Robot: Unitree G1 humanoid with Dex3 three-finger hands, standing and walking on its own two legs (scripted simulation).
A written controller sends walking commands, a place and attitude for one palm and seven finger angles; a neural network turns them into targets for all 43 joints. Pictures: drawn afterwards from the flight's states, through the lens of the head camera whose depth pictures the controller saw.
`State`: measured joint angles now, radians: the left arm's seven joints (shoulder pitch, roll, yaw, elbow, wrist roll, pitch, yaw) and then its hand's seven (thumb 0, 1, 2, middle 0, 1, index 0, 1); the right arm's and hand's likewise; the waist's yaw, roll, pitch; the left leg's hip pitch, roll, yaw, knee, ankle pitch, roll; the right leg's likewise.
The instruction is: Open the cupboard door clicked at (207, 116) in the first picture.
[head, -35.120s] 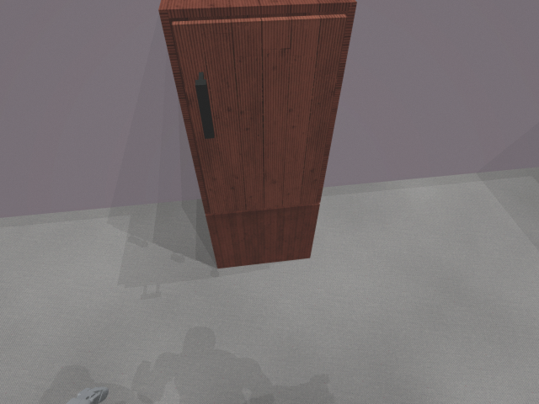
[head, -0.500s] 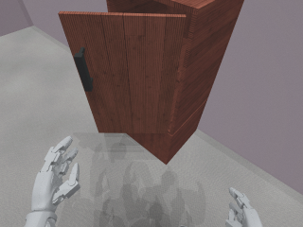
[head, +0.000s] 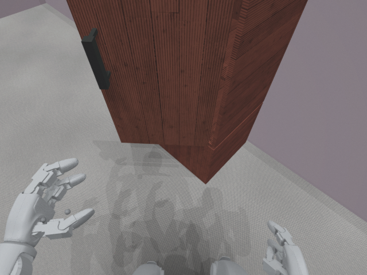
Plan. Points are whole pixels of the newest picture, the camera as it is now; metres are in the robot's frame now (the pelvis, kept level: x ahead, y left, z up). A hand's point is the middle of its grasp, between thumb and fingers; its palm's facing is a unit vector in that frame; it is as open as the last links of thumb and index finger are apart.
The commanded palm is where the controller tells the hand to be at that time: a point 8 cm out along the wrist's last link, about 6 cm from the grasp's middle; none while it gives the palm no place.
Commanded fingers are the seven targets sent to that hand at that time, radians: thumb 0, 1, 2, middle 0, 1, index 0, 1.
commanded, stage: raise the hand with hooked fingers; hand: left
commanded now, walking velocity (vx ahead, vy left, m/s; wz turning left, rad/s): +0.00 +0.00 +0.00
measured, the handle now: (99, 60) +0.59 +0.25 +0.12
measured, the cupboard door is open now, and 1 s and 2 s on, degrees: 41 41 41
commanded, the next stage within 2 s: move the hooked fingers beside the handle in 1.32 s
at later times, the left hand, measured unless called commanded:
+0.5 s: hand (39, 178) +0.26 +0.27 +0.10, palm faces +0.05 -1.00 -0.05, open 13.6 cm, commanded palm +0.24 +0.32 +0.11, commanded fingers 0.00 -0.50 0.30 -0.30 -1.20 -0.30 -1.20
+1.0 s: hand (31, 144) +0.31 +0.29 +0.14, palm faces +0.03 -1.00 -0.02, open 14.0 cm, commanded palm +0.28 +0.34 +0.14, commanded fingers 0.00 -0.50 0.30 -0.30 -1.20 -0.30 -1.20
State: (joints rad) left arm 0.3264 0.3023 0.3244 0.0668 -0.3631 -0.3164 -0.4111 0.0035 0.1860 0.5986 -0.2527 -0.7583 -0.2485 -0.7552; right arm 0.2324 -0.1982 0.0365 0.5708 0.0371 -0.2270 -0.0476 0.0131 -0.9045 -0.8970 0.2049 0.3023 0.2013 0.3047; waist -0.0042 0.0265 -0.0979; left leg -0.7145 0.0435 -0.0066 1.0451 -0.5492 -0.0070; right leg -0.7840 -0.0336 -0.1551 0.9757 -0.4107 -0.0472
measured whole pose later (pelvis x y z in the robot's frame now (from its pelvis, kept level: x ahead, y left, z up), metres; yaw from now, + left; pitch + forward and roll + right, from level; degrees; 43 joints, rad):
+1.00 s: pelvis +0.01 +0.02 +0.04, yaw -1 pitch +6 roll -1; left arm -0.10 0.42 0.45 0.42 -0.34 -0.17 -0.49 -0.02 -0.50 0.30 -0.30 -1.20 -0.30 -1.20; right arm 0.29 -0.28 0.05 0.58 0.05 -0.20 -0.08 0.01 -0.90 -0.90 0.20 0.30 0.20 0.30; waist 0.01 0.02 -0.06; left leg -0.41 0.01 0.05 0.73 -0.42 0.02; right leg -0.50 -0.04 -0.10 0.68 -0.29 -0.01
